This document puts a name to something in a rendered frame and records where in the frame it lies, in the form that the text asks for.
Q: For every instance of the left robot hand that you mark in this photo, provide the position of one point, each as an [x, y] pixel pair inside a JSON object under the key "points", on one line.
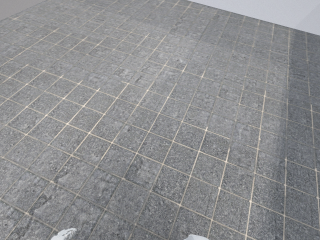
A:
{"points": [[65, 234]]}

